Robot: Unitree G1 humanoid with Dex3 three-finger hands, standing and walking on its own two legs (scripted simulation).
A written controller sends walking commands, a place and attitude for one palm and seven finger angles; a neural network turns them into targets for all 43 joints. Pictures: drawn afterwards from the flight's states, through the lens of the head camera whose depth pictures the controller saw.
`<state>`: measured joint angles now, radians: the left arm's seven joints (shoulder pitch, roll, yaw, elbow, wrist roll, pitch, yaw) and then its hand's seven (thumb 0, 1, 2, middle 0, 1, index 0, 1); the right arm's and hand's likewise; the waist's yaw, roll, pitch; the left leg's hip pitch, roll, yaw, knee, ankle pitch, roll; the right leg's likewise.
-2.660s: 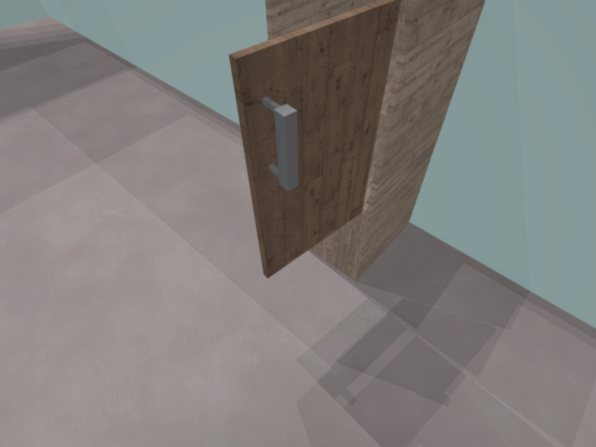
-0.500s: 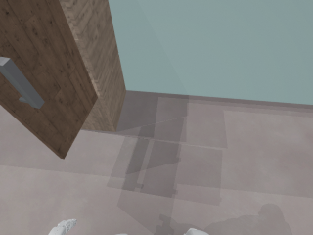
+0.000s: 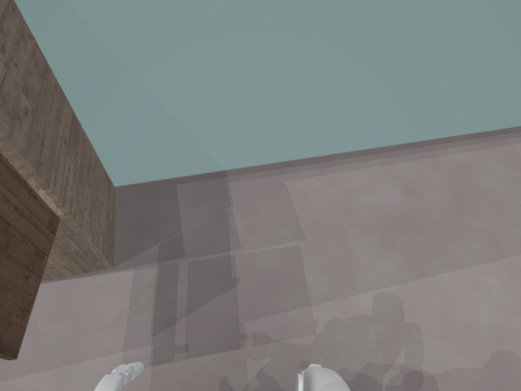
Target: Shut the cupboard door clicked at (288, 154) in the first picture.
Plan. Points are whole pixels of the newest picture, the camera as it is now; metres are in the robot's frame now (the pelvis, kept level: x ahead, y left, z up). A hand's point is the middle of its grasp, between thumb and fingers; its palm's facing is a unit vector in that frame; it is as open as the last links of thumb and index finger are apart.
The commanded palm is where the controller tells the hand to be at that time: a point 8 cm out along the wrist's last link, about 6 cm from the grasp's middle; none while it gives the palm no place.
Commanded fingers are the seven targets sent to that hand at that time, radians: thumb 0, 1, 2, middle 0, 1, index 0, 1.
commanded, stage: walk to a spot facing it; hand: left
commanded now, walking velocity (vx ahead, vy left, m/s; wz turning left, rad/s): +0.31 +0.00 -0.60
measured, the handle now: out of the picture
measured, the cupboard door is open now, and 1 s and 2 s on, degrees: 82 82 82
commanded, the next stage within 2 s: turn to face it in 1.06 s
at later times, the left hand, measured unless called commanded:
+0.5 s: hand (202, 311) +0.28 +0.12 -0.20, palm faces -0.25 -0.95 -0.16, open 7.3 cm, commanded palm none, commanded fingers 0.00 0.90 0.90 -0.20 -0.30 -0.20 -0.30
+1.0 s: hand (281, 199) +0.55 -0.04 -0.18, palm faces -0.42 -0.89 -0.20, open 7.3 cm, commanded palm none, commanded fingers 0.00 0.90 0.90 -0.20 -0.30 -0.20 -0.30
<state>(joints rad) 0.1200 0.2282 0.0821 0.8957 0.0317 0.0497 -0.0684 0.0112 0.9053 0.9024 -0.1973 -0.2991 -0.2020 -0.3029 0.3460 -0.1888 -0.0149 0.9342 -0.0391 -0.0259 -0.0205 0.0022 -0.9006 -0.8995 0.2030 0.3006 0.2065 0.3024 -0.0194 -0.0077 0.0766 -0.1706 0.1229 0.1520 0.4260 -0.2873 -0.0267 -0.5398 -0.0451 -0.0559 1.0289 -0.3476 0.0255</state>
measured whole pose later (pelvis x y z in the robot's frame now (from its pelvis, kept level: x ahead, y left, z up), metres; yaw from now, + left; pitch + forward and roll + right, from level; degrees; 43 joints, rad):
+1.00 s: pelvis +0.42 -0.18 -0.01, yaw -25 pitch +1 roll +0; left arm 0.20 0.19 0.06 1.02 0.02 -0.05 0.00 0.00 0.93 0.90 -0.20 -0.30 -0.20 -0.30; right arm 0.26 -0.19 -0.05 1.04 -0.02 0.00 0.01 0.01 -0.91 -0.90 0.20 0.30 0.20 0.30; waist -0.04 -0.01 0.08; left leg -0.47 0.14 0.08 0.96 -0.35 -0.05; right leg -0.22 0.01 -0.11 0.47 -0.27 -0.06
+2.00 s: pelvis +0.67 -0.33 -0.02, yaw -1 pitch +1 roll +0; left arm 0.15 0.24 0.06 0.88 0.02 0.02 0.00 0.01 0.91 0.90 -0.20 -0.30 -0.20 -0.30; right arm 0.16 -0.26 -0.07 0.92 -0.03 0.06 0.02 0.00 -0.90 -0.90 0.20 0.30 0.21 0.30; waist -0.01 0.03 0.09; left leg -0.37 0.03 -0.03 0.60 -0.25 -0.03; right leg -0.35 -0.06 -0.05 0.69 -0.38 0.06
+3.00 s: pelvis +0.72 -0.39 -0.01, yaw +39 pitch +1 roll +2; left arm 0.20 0.20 0.04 0.89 0.02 0.00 0.01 0.00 0.91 0.90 -0.20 -0.30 -0.21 -0.30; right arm 0.12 -0.23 -0.07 0.92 -0.01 0.07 0.04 0.01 -0.91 -0.90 0.20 0.30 0.20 0.30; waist -0.01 -0.04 0.13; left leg -0.31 0.02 0.11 0.63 -0.36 -0.04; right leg -0.24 -0.17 -0.27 0.61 -0.35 0.01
